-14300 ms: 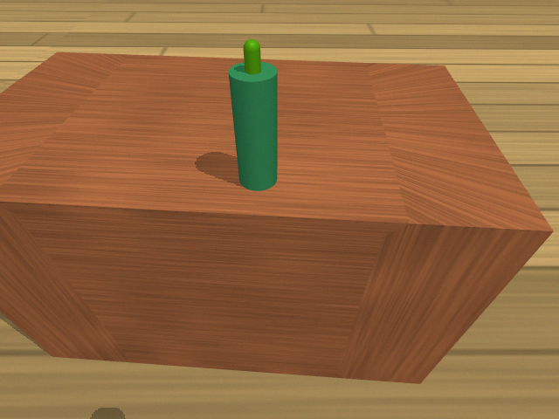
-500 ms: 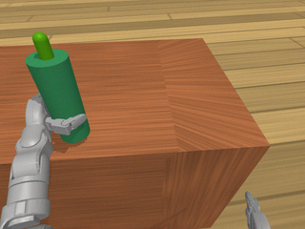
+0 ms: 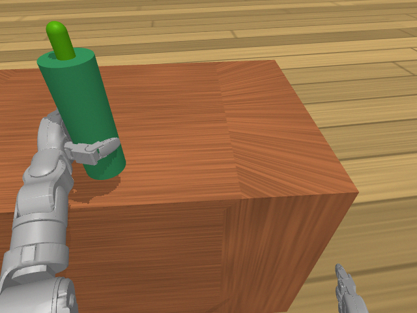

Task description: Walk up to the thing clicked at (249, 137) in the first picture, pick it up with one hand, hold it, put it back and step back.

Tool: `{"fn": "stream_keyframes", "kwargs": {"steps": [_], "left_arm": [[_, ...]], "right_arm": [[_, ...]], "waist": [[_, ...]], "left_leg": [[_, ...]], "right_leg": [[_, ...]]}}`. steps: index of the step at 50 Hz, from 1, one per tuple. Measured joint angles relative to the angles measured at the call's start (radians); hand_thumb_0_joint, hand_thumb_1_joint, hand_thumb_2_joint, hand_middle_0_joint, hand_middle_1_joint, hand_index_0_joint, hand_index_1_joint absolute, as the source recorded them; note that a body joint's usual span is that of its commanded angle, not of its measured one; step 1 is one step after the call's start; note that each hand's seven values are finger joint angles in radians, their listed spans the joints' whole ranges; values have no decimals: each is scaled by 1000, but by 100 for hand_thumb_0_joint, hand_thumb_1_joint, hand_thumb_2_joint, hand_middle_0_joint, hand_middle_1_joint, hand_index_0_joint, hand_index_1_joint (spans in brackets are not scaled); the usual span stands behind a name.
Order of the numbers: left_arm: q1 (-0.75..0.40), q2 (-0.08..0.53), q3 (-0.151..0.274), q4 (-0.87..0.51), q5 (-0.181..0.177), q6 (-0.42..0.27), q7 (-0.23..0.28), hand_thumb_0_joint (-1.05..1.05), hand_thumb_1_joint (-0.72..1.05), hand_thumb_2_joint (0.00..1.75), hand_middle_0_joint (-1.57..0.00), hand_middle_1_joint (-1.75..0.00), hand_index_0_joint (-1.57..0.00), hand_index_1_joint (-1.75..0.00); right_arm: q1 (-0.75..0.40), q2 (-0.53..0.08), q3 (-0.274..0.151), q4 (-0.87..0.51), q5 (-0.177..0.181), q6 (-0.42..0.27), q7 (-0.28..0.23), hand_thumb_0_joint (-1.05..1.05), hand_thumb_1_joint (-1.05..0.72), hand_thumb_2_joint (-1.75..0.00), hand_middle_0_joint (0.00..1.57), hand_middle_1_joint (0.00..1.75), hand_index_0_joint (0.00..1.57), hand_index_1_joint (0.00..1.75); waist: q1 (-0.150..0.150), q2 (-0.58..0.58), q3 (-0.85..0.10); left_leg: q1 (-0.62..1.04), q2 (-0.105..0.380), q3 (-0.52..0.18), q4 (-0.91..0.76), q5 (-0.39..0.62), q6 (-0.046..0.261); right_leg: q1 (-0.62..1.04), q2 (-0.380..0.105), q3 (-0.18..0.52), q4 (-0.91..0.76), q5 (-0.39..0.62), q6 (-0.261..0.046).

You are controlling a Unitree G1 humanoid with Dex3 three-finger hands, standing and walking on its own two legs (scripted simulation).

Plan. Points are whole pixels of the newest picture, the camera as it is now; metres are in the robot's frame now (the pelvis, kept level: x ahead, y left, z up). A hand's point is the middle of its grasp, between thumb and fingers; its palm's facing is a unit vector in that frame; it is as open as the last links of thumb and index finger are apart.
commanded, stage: lift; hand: left
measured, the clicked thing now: (85, 109) +0.42 +0.20 +0.25
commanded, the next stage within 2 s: hold in 1.20 s
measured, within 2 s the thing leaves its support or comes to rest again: neither
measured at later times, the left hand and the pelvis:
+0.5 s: hand (88, 110) +0.39 +0.19 +0.26, palm faces +0.17 -0.98 -0.03, open 10.7 cm; pelvis +0.01 +0.00 +0.01, yaw +0 degrees
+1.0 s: hand (83, 95) +0.37 +0.17 +0.30, palm faces +0.14 -0.99 -0.03, open 10.7 cm; pelvis +0.01 +0.00 +0.01, yaw +1 degrees
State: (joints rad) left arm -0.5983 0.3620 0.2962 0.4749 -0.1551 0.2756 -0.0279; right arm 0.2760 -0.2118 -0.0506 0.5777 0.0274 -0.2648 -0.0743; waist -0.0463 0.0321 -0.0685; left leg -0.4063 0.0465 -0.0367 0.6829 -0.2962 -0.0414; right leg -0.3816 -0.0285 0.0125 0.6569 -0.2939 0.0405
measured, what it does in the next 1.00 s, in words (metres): stands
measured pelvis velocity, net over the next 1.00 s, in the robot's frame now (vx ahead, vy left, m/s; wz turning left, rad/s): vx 0.01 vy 0.00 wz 0.01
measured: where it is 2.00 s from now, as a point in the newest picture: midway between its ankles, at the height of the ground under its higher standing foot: outside the picture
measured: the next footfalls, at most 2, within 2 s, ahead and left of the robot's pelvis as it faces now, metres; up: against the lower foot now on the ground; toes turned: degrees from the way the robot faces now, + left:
none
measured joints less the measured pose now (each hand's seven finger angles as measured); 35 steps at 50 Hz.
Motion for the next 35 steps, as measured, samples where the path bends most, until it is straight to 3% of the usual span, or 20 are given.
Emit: {"fn": "stream_keyframes", "kwargs": {"steps": [7,16,23,35], "left_arm": [[4,-9,-5,-5,7,8,12,0,-44,107,-68,-94,-70,-93],[55,-32,-15,-151,-2,59,19,0,-44,107,-67,-94,-70,-94],[48,-38,-12,-271,-20,168,21,0,-45,108,-67,-95,-69,-95],[-15,-38,-4,-354,-46,368,5,0,-46,109,-67,-96,-69,-96]], "right_arm": [[16,5,8,-34,-2,-22,0,-1,55,-5,5,5,5,5],[20,11,0,-25,-1,-46,-6,-1,54,-6,5,5,5,5],[9,21,0,5,-3,-54,-13,-1,53,-6,5,5,5,5],[-8,24,5,47,9,-51,-6,-1,54,-6,5,5,5,5]], "waist": [[-2,6,-3],[12,23,-1],[28,38,-3],[43,46,-14]], "left_leg": [[20,2,3,-17,4,0],[61,1,3,-36,2,1],[93,-2,-1,-54,4,1],[115,-13,-2,-81,17,3]], "right_leg": [[19,1,2,-19,6,0],[62,0,0,-40,4,1],[95,-4,-5,-56,3,1],[111,-15,-7,-64,4,1]]}}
